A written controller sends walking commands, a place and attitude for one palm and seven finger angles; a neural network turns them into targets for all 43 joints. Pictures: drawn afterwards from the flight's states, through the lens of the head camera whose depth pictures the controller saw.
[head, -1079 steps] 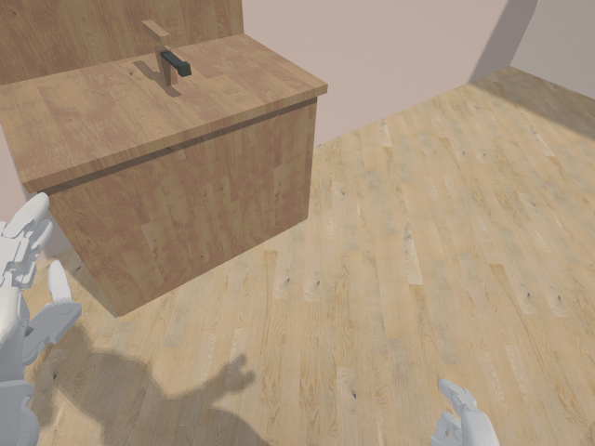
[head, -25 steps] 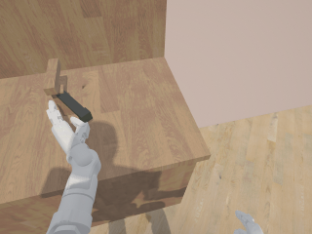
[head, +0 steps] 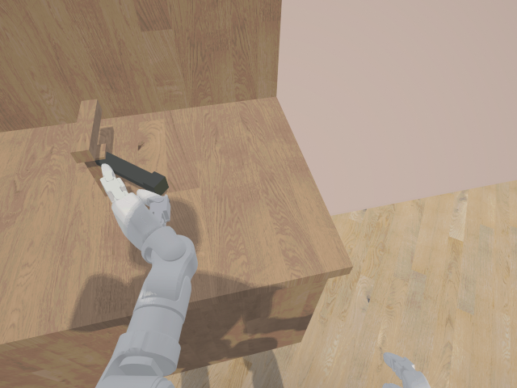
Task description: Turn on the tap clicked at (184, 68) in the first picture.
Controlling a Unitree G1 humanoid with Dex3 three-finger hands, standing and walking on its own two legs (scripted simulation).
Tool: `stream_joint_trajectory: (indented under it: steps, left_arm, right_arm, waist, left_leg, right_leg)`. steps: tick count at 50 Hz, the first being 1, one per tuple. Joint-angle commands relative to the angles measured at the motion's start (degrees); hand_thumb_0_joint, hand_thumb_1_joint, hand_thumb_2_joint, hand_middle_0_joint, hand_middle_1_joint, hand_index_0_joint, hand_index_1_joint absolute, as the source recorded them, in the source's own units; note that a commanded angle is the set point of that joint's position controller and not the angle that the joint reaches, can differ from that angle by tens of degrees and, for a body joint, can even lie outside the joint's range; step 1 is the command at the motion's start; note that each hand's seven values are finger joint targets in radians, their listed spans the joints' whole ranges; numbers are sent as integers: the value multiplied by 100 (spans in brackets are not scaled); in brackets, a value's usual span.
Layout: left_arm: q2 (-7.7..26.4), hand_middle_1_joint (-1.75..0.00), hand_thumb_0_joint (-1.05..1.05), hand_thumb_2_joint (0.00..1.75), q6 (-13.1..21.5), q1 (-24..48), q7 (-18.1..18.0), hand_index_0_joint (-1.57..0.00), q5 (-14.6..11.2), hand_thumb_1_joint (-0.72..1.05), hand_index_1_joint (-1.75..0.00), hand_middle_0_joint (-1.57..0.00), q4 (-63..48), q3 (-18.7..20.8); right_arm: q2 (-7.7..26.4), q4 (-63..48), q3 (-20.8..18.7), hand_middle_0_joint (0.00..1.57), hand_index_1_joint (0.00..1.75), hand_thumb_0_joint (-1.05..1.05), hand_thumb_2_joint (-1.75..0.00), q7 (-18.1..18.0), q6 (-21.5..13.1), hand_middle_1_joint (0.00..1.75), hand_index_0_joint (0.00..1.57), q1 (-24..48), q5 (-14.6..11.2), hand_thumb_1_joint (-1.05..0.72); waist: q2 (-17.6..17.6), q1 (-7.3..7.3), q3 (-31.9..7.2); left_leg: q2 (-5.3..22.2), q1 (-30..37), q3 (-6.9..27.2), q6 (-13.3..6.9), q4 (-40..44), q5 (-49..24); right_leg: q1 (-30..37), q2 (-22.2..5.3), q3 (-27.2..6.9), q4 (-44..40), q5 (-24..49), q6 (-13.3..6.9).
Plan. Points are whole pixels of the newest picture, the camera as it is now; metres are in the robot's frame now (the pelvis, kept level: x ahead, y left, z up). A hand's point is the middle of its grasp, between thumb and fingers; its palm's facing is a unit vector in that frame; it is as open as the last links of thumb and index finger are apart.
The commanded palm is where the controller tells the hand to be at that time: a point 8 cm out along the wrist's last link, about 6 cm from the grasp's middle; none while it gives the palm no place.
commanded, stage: push the lever round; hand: left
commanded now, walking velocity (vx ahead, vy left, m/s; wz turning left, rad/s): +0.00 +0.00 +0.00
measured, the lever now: (156, 184) +0.41 +0.21 +0.07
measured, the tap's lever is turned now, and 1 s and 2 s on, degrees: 47 79 79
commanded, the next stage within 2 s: lift the hand up off the lever in 0.78 s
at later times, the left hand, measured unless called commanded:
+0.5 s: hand (184, 183) +0.42 +0.16 +0.07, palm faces +0.79 -0.59 -0.14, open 7.6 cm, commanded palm +0.37 +0.18 +0.07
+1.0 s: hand (186, 171) +0.45 +0.16 +0.07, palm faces +0.79 -0.60 -0.13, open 7.9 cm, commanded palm +0.39 +0.17 +0.07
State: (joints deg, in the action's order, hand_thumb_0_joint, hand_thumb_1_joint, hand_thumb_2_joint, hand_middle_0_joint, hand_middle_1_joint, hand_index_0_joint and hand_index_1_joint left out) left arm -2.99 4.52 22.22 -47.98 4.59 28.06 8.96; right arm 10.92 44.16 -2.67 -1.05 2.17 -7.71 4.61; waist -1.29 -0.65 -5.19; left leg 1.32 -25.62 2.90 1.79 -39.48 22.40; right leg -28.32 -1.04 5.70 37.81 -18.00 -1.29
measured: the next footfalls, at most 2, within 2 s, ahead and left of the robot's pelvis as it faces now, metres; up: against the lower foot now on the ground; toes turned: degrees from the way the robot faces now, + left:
none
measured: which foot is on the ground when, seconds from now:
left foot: down 0.00-1.00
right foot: down 0.00-1.00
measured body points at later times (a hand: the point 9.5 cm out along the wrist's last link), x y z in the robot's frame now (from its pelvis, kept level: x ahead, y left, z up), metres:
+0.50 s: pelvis -0.01 -0.01 +0.00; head +0.04 -0.01 +0.44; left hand +0.38 +0.19 +0.08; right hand +0.11 -0.25 -0.14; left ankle -0.03 +0.14 -0.72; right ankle +0.01 -0.11 -0.72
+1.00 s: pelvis +0.00 +0.00 -0.01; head +0.06 -0.01 +0.44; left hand +0.41 +0.19 +0.08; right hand +0.07 -0.25 -0.14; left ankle -0.03 +0.14 -0.72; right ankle +0.01 -0.11 -0.72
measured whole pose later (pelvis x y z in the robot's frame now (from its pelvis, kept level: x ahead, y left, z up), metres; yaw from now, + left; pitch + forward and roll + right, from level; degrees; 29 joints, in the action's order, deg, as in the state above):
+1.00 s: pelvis +0.00 +0.00 -0.01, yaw -1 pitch +14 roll -1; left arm -0.3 6.4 40.7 -54.6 8.6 48.5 19.9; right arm 11.2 46.9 -3.8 2.8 1.1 -13.5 7.3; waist -1.4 3.7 -8.2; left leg 2.2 -32.1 2.4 2.1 -41.5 23.2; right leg -35.1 -0.2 5.2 39.6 -18.3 -1.7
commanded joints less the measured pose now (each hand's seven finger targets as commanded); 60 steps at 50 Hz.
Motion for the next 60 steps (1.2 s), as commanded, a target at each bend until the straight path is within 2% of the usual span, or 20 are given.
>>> stream_joint_trajectory:
  steps: [1, 5, 6, 9, 11, 14, 16, 19, 21, 22, 26, 30, 31, 35, 36, 39, 46, 53, 56, 60]
  left_arm:
    - [370, -15, 0, 90, 252, 2211, -96, -15, 293, 90, -15, -15, -1098, -170]
    - [279, -15, 0, 90, 172, 2553, -217, -15, 309, 90, -15, -15, -846, -174]
    - [526, -15, 0, 90, 144, 2596, -261, -15, 336, 90, -15, -15, -757, 59]
    - [250, -15, 0, 90, 145, 2963, -326, -15, 362, 90, -15, -15, -589, -148]
    - [543, -15, 0, 90, 132, 3076, -413, -15, 407, 90, -15, -15, -343, 153]
    - [338, -15, 0, 90, 183, 3472, -478, -15, 424, 90, -15, -15, -113, 8]
    - [669, -15, 0, 90, 176, 3502, -557, -15, 464, 90, -15, -15, 190, 350]
    - [564, -15, 0, 90, 222, 3855, -601, -15, 472, 90, -15, -15, 489, 289]
    - [974, -15, 0, 90, 251, 3803, -667, -15, 520, 90, -15, -15, 679, 726]
    - [850, -15, 0, 90, 281, 3987, -656, -15, 517, 90, -15, -15, 646, 582]
    - [1185, -15, 0, 90, 338, 3898, -696, -15, 598, 90, -15, -15, 854, 949]
    - [932, -15, 0, 90, 365, 4068, -678, -15, 590, 90, -15, -15, 1043, 788]
    - [1205, -15, 0, 90, 362, 3956, -697, -15, 606, 90, -15, -15, 1116, 1060]
    - [945, -15, 0, 90, 424, 4195, -678, -15, 586, 90, -15, -15, 1098, 817]
    - [1174, -15, 0, 90, 425, 4038, -705, -15, 609, 90, -15, -15, 1137, 1069]
    - [797, -15, 0, 90, 441, 4227, -672, -15, 615, 90, -15, -15, 1149, 711]
    - [1132, -15, 0, 90, 459, 4071, -686, -15, 606, 90, -15, -15, 1073, 1048]
    - [646, -15, 0, 90, 410, 4339, -651, -15, 606, 90, -15, -15, 765, 539]
    - [957, -15, 0, 90, 411, 4408, -721, -15, 625, 90, -15, -15, 709, 818]
    - [800, -15, 0, 90, 359, 4493, -719, -15, 633, 90, -15, -15, 691, 644]
  right_arm:
    - [668, -608, -220, 20, 30, 0, -90, -26, -199, 30, 20, 331, 12, -90]
    - [618, -607, -192, 20, 30, 0, -90, -10, -188, 30, 20, 358, 37, -90]
    - [648, -535, -197, 20, 30, 0, -90, -30, -173, 30, 20, 365, 27, -90]
    - [601, -531, -176, 20, 30, 0, -90, 11, -198, 30, 20, 376, 55, -90]
    - [643, -442, -181, 20, 30, 0, -90, -6, -205, 30, 20, 349, 71, -90]
    - [609, -432, -168, 20, 30, 0, -90, 36, -241, 30, 20, 303, 98, -90]
    - [647, -328, -184, 20, 30, 0, -90, 29, -251, 30, 20, 291, 108, -90]
    - [629, -323, -167, 20, 30, 0, -90, 79, -277, 30, 20, 195, 128, -90]
    - [684, -249, -198, 20, 30, 0, -90, 66, -283, 30, 20, 116, 164, -90]
    - [672, -307, -182, 20, 30, 0, -90, 88, -269, 30, 20, 58, 158, -90]
    - [721, -246, -248, 20, 30, 0, -90, 123, -250, 30, 20, -128, 188, -90]
    - [715, -292, -249, 20, 30, 0, -90, 213, -264, 30, 20, -305, 204, -90]
    - [762, -228, -286, 20, 30, 0, -90, 194, -257, 30, 20, -323, 208, -90]
    - [741, -270, -289, 20, 30, 0, -90, 260, -278, 30, 20, -446, 208, -90]
    - [782, -213, -322, 20, 30, 0, -90, 247, -272, 30, 20, -481, 225, -90]
    - [745, -237, -300, 20, 30, 0, -90, 318, -286, 30, 20, -564, 233, -90]
    - [794, -216, -352, 20, 30, 0, -90, 332, -279, 30, 20, -662, 246, -90]
    - [741, -286, -319, 20, 30, 0, -90, 403, -319, 30, 20, -566, 244, -90]
    - [770, -232, -334, 20, 30, 0, -90, 365, -345, 30, 20, -520, 261, -90]
    - [725, -261, -291, 20, 30, 0, -90, 382, -361, 30, 20, -494, 266, -90]
  waist:
    - [235, 97, -1843]
    - [380, 168, -1872]
    - [335, 134, -1764]
    - [270, 221, -1800]
    - [269, 195, -1728]
    - [363, 305, -1826]
    - [252, 255, -1701]
    - [409, 373, -1781]
    - [404, 289, -1844]
    - [400, 378, -1962]
    - [355, 295, -2164]
    - [434, 415, -2139]
    - [422, 375, -2127]
    - [385, 476, -2194]
    - [347, 399, -2248]
    - [292, 505, -2229]
    - [244, 409, -2332]
    - [128, 489, -2129]
    - [172, 408, -2132]
    - [190, 450, -2246]
  left_leg:
    - [-19, 472, -226, 48, 263, -2594]
    - [-55, 305, -307, -41, 220, -2265]
    - [-53, 244, -263, -22, 272, -2163]
    - [-58, 237, -292, -61, 225, -1972]
    - [-66, 147, -258, -65, 251, -1801]
    - [-74, 99, -279, -97, 211, -1603]
    - [-75, -44, -259, -99, 239, -1354]
    - [-86, -137, -274, -142, 200, -1218]
    - [-103, -224, -266, -162, 182, -1211]
    - [-104, -189, -302, -165, 174, -1292]
    - [-101, -267, -310, -152, 127, -1602]
    - [-105, -290, -361, -171, 86, -1756]
    - [-100, -319, -347, -174, 86, -1718]
    - [-109, -287, -385, -178, 61, -1872]
    - [-107, -267, -361, -167, 61, -1936]
    - [-96, -165, -395, -149, 44, -2093]
    - [-94, -163, -381, -114, 52, -2268]
    - [-57, 16, -357, -76, 107, -2221]
    - [-69, -32, -317, -71, 162, -2057]
    - [-83, 22, -364, -80, 143, -2114]
  right_leg:
    - [1242, -29, -89, -301, 1935, -95]
    - [1254, -81, -126, -363, 1852, -39]
    - [1234, -61, -140, -401, 1707, -64]
    - [1090, -75, -134, -419, 1511, -34]
    - [1040, -49, -160, -473, 1314, -41]
    - [959, -70, -147, -490, 1129, -5]
    - [875, -48, -181, -556, 851, -14]
    - [852, -79, -188, -573, 768, 23]
    - [900, -56, -220, -580, 819, 24]
    - [947, -86, -221, -524, 950, 45]
    - [1110, -72, -234, -405, 1488, 30]
    - [1052, -66, -186, -348, 1722, 52]
    - [1040, -39, -196, -356, 1660, 42]
    - [1059, -43, -188, -306, 1915, 48]
    - [1051, -3, -171, -268, 1902, 22]
    - [936, 0, -117, -215, 1995, 19]
    - [1073, 34, -115, -179, 2151, 3]
    - [811, 71, -45, -212, 1774, -22]
    - [883, 90, -59, -254, 1616, -32]
    - [944, 58, -64, -253, 1705, -13]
